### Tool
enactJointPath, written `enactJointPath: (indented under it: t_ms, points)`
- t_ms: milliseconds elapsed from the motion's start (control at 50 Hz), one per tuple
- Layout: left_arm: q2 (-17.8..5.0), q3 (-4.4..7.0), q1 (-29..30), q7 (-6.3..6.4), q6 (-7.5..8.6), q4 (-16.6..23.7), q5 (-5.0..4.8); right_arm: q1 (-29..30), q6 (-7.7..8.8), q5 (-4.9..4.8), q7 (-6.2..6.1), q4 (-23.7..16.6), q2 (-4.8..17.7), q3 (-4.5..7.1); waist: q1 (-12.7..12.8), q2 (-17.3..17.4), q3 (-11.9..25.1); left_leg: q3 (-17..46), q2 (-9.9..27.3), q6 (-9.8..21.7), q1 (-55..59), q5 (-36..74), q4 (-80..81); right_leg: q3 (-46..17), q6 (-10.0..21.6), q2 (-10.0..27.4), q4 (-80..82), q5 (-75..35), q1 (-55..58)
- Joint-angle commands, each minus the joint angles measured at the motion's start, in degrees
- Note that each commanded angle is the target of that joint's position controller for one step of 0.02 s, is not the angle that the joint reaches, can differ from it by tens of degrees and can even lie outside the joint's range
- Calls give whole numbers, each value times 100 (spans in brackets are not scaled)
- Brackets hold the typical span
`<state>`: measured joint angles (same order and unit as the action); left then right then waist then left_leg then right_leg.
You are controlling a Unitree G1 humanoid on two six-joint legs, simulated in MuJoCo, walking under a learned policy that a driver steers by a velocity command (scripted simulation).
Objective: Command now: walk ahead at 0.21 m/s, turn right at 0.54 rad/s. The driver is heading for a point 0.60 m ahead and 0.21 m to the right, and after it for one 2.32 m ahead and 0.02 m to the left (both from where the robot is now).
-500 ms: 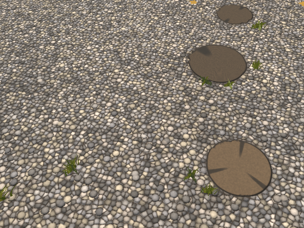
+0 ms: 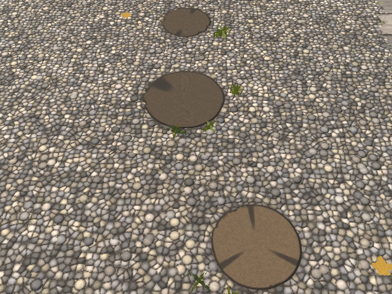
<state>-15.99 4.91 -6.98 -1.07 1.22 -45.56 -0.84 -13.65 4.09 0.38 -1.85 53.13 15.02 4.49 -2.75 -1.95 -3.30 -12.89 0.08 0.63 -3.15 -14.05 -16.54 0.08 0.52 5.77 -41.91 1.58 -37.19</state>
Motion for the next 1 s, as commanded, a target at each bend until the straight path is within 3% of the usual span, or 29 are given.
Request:
enactJointPath:
  t_ms: [20,60,80,100,120,140,160,180,200,220,260,280,320,380,440,520,580,600,620,640,660,700,720,780,860,960,980,1000]
  points:
    - [-315,66,10,-139,-24,462,27,456,-40,-148,-77,-430,1059,228,241,686,364,284,1588,729,-17,3448,-34,182,124,-133,424,18,708]
    - [-522,155,-200,-185,-54,522,52,587,-124,-244,-103,-484,1166,278,429,738,480,275,1652,591,169,3977,-684,349,320,-344,628,521,1033]
    - [-659,237,-635,-189,-44,437,53,690,-167,-288,-111,-525,1156,282,679,639,664,180,1515,448,134,4117,-1389,478,465,-550,1004,395,1580]
    - [-962,384,-1195,-115,-26,272,67,510,-196,-243,-85,-516,991,237,892,263,963,51,1143,174,-136,3605,-2492,450,654,-787,1465,-344,2475]
    - [-1594,528,-1384,40,-31,334,89,243,-178,38,-29,-640,651,116,746,-990,1284,-37,649,-249,-1458,782,-4253,-1145,1081,347,1433,-3175,3644]
    - [-1871,494,-940,50,-28,629,200,-304,-143,129,50,-798,418,9,182,-1599,2190,829,-397,-549,-3150,-2909,-6150,-3682,2495,1646,1618,-3364,4966]
    - [-1438,381,-924,-31,-11,785,155,47,-115,-42,116,-725,824,85,603,-570,2548,1777,-137,-395,-3367,-2536,-6414,-3533,2334,1489,2016,-2233,4746]
    - [-1199,305,-620,-40,32,834,105,450,-128,-173,112,-861,847,92,543,-331,1961,1752,39,-252,-3585,-2034,-6242,-2919,2014,1235,2119,-1358,4228]
    - [-1012,256,-350,-17,35,829,8,515,-182,-103,34,-782,784,101,377,135,1367,1721,271,-239,-3568,-1595,-5739,-2450,1645,931,2253,-621,3486]
    - [-873,214,-157,36,12,860,-4,581,-257,-3,-51,-784,895,145,281,17,1103,1759,400,-223,-3346,-1298,-5289,-2226,1473,760,2371,-166,2874]
    - [-913,219,-56,97,-21,942,128,535,-357,38,-82,-806,867,168,141,-295,1019,1713,287,-221,-2816,-946,-4936,-2058,1394,467,2537,-30,2230]
    - [-962,235,-72,127,-18,970,141,474,-361,38,-93,-796,789,153,119,-325,1063,1704,232,-249,-2738,-868,-4699,-1966,1394,403,2528,-195,2180]
    - [-1020,263,-204,203,-29,971,93,566,-362,42,-115,-833,665,117,175,-301,1148,1749,143,-370,-2795,-736,-4201,-1955,1399,352,2447,-321,2305]
    - [-1047,273,-198,285,-106,1033,50,739,-379,27,-122,-894,641,99,258,-368,1162,1847,86,-510,-2778,-495,-3646,-2126,1320,263,2430,493,2306]
    - [-1031,268,-156,313,-181,1094,50,832,-344,-9,-91,-938,663,103,331,-558,1040,1882,-10,-547,-2561,-390,-3131,-2357,1229,152,2464,1222,2155]
    - [-1006,256,-190,304,-258,1172,47,773,-214,-60,-1,-963,710,111,379,-715,1012,1901,-136,-438,-2180,-549,-2343,-2798,1161,162,2256,893,2379]
    - [-970,233,-64,335,-359,1252,-67,277,-132,-74,117,-833,748,152,57,-671,984,1729,-150,-209,-1205,218,-759,-2819,888,-117,1868,443,2231]
    - [-804,192,-197,359,-391,1284,-81,61,-139,2,121,-785,1023,228,69,-254,1044,2183,529,41,-553,558,-357,-2476,604,-443,1343,1059,1742]
    - [-532,143,-515,346,-388,1381,-79,300,-213,109,73,-860,1569,330,500,1408,910,3481,1815,727,-127,1568,-162,-1242,243,-1415,74,2750,647]
    - [-1002,272,-332,311,-310,1459,8,395,-225,271,68,-965,1369,297,322,1835,733,4286,2403,1461,-545,2170,40,-933,-21,-1432,-1241,3472,135]
    - [-1295,382,-446,287,-297,1345,31,730,-221,229,27,-1138,1101,221,425,1277,676,3773,2254,1402,-634,2329,-112,-1034,-128,-1159,-2005,3087,167]
    - [-1079,372,-681,313,-416,1094,11,985,-253,43,-32,-1231,801,142,479,937,596,2756,1599,929,-500,2210,-326,-858,-339,-1076,-2627,2454,81]
    - [-936,335,-711,296,-473,1088,1,939,-277,-1,-65,-1247,767,115,427,959,529,2506,1516,927,-448,2321,-346,-803,-450,-1026,-2872,2302,-2]
    - [-690,229,-205,243,-491,1366,-88,635,-394,30,-147,-1247,857,140,143,1137,406,2000,1380,1018,-144,2270,-232,-370,-626,-818,-2270,1973,-139]
    - [-528,127,52,120,-474,1603,-54,498,-480,-6,-120,-1314,1160,253,-42,1284,658,1722,1621,1118,69,2499,-316,-67,-622,-499,-1061,2132,511]
    - [-608,169,-175,22,-500,1600,-42,552,-458,-181,24,-1300,1334,300,93,1324,692,1572,1755,1023,-190,2550,-622,275,-246,-595,529,1870,1624]
    - [-556,170,-417,13,-496,1495,-43,583,-458,-247,40,-1279,1301,285,240,1218,777,1475,1691,888,-368,1973,-764,416,-76,-710,1231,1375,2114]
    - [-593,201,-706,30,-488,1358,-55,456,-441,-266,69,-1196,1113,221,352,1008,842,1306,1543,647,-876,1086,-1041,405,118,-806,1797,1029,2923]
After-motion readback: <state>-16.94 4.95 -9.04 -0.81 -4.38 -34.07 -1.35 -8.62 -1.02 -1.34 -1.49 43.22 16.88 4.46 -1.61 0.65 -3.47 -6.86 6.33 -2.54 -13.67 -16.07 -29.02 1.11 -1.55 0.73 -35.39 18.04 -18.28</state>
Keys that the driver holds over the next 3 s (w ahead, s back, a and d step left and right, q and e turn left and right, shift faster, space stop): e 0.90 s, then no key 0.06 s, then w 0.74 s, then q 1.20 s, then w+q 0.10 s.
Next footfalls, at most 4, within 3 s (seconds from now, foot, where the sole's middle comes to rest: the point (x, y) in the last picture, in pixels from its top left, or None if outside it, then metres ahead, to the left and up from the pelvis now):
0.10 right None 0.21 -0.12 -0.78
0.60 left None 0.24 0.10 -0.78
1.02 right None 0.09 -0.13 -0.78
1.54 left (234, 285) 0.48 -0.11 -0.78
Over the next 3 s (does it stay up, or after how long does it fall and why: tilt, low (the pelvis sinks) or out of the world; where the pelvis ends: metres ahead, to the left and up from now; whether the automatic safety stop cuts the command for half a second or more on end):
stays up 0.54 -0.27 0.00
